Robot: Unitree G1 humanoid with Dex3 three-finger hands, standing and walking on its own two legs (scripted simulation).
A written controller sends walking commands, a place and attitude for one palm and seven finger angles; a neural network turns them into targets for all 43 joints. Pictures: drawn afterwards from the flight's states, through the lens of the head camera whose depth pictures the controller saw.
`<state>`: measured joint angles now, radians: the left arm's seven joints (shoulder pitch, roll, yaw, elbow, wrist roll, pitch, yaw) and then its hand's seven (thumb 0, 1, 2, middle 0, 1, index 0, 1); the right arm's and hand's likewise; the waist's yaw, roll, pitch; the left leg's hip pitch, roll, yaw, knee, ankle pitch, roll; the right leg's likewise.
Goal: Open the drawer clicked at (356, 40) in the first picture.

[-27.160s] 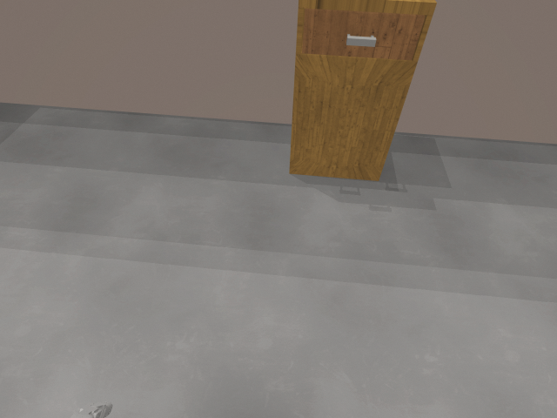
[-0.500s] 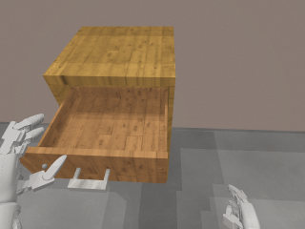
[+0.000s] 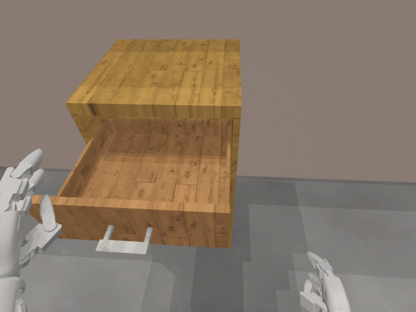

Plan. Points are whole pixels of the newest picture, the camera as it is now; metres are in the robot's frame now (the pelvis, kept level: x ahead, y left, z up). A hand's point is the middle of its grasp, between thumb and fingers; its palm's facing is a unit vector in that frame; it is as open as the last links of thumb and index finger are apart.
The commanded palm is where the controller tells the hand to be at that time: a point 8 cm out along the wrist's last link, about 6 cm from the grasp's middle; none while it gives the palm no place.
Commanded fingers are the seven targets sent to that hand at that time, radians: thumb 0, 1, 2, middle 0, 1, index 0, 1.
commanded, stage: step back with the hand held close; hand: left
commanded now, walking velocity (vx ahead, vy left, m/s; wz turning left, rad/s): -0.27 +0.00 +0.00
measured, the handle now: (126, 239) +0.26 +0.22 -0.04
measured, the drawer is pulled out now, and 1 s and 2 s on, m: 0.30 0.30 0.30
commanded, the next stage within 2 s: stop stepping back and stand still in 1.10 s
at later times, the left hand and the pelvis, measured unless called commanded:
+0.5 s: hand (31, 268) +0.13 +0.25 +0.15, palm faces +0.38 -0.80 -0.47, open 7.4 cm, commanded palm +0.07 +0.29 +0.18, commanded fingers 0.00 0.90 0.90 -0.20 -0.30 -0.20 -0.30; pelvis -0.06 +0.01 -0.01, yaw +0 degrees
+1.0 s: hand out of the picture +0.04 +0.21 +0.16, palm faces +0.38 -0.82 -0.43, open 7.4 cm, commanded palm -0.02 +0.26 +0.18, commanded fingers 0.00 0.90 0.90 -0.20 -0.30 -0.20 -0.30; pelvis -0.15 -0.02 -0.01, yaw +1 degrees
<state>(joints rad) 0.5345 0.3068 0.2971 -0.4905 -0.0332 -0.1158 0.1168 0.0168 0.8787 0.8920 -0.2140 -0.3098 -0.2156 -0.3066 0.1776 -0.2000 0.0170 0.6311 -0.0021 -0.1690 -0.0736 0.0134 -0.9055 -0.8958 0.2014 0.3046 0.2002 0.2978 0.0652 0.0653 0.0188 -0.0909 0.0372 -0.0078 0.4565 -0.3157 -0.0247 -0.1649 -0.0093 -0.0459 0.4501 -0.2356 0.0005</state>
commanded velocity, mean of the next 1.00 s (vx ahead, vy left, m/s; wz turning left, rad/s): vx -0.31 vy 0.00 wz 0.00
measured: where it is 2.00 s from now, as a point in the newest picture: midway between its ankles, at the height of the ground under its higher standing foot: outside the picture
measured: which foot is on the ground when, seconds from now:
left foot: down 0.00-0.92, up 0.94-1.00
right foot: down 0.00-0.74, up 0.76-0.86, down 0.88-1.00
